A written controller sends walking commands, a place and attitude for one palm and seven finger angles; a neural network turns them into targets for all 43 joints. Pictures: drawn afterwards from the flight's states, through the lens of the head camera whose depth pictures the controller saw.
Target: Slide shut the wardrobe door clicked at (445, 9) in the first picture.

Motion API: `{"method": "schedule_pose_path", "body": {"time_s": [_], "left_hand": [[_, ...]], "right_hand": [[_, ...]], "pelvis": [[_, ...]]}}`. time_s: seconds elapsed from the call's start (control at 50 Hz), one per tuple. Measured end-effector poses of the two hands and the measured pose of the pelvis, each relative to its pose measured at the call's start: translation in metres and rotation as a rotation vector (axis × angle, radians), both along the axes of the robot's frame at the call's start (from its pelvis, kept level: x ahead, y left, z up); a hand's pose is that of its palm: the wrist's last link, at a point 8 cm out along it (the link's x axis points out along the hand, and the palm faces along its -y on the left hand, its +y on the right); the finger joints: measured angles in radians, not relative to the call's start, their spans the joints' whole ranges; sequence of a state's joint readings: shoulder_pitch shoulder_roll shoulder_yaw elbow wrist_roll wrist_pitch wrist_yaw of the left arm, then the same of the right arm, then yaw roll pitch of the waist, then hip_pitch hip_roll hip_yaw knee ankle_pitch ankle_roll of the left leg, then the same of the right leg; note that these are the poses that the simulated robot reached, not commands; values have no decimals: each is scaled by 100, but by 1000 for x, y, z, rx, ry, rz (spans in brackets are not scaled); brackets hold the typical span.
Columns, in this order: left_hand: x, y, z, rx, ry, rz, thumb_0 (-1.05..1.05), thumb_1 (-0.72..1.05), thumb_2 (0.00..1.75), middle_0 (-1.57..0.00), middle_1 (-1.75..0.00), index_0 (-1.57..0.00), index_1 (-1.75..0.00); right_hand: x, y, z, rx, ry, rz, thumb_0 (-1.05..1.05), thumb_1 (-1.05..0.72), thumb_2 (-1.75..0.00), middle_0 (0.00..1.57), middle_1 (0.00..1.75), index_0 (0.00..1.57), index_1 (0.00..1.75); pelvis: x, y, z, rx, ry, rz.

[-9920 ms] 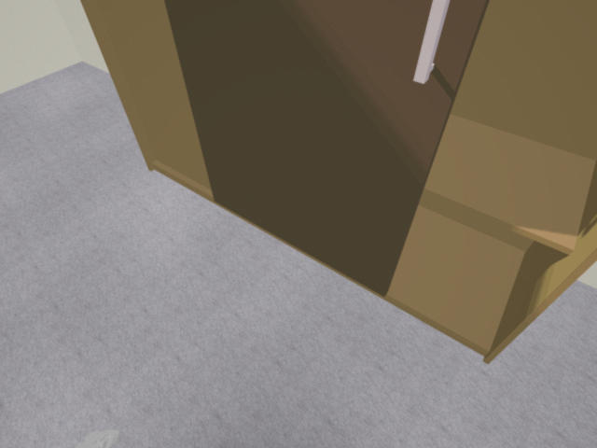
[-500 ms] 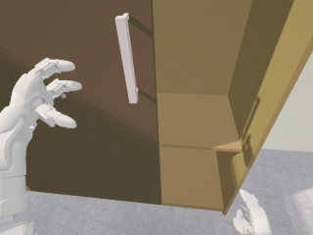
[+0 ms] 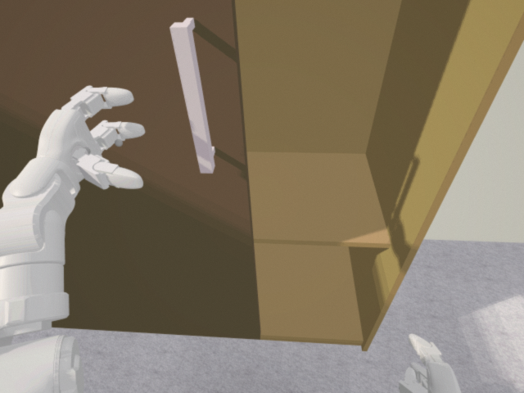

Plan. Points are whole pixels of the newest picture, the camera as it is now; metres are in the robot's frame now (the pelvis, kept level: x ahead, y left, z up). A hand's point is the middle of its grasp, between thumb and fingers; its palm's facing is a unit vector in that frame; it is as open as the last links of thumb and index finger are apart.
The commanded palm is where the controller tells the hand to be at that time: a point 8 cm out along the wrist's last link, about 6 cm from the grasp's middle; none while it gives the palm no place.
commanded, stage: move the hooked fingers beside the handle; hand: left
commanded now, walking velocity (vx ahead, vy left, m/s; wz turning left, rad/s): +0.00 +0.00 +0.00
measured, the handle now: (199, 103) +0.48 +0.14 +0.24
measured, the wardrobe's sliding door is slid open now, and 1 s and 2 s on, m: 0.38 0.38 0.38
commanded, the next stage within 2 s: feel for the door with the fingertips in 1.38 s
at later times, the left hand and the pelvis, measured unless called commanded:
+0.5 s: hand (147, 127) +0.40 +0.20 +0.24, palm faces +0.04 -1.00 -0.01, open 14.0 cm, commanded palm +0.39 +0.25 +0.24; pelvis +0.01 +0.00 +0.00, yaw +0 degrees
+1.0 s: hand (149, 121) +0.42 +0.20 +0.24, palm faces +0.06 -1.00 +0.00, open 14.0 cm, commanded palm +0.40 +0.25 +0.24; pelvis +0.01 +0.00 +0.00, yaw -1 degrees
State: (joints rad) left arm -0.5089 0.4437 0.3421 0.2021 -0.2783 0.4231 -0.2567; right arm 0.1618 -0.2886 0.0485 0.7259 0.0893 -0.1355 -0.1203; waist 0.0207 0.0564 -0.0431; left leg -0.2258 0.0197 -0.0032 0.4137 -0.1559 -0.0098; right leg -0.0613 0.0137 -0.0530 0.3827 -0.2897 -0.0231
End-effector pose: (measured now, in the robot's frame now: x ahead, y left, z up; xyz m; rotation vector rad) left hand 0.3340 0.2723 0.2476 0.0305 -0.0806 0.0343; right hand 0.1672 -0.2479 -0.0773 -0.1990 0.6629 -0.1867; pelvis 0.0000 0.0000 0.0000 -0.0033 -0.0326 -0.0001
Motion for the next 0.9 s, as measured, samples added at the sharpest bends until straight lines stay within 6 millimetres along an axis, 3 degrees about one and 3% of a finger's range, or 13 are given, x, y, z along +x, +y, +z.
{"method": "schedule_pose_path", "body": {"time_s": [0.58,0.9], "left_hand": [[52,-28,-1,-25,31,3,-1,-50,30,-30,-120,-30,-120],[66,-25,-7,-33,39,15,-1,-50,30,-30,-120,-30,-120]], "right_hand": [[-22,-5,-12,6,86,-47,1,-91,-90,20,30,20,30],[-49,-12,-19,-1,161,-99,1,-91,-90,20,30,20,30]], "pelvis": [[6,1,1,0,22,-12],[9,3,1,0,34,-23]]}}
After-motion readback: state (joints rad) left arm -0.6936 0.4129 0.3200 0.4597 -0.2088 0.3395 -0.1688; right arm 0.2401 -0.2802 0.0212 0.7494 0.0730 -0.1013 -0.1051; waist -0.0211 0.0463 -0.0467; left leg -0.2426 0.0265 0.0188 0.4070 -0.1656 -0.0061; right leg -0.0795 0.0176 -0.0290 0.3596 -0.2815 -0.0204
